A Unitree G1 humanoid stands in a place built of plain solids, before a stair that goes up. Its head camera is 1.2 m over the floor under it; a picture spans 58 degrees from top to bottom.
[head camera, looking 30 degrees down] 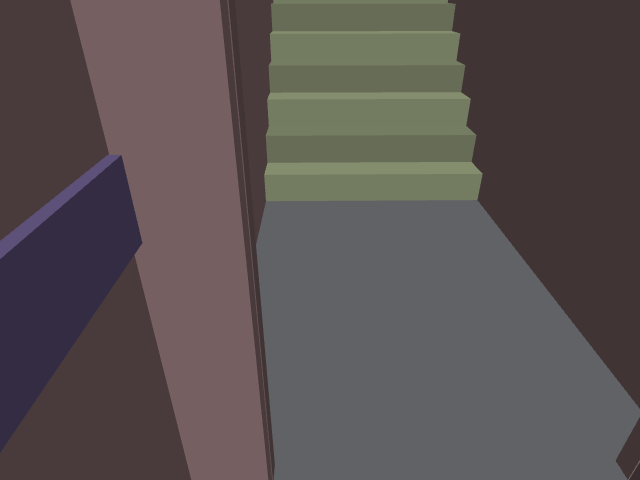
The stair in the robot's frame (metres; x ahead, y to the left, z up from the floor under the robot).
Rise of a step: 0.18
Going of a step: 0.22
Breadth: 1.45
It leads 1 degrees to the left of straight ahead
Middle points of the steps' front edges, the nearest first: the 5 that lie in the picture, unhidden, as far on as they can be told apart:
2.59 -0.34 0.19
2.82 -0.34 0.37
3.04 -0.34 0.56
3.27 -0.33 0.74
3.49 -0.33 0.93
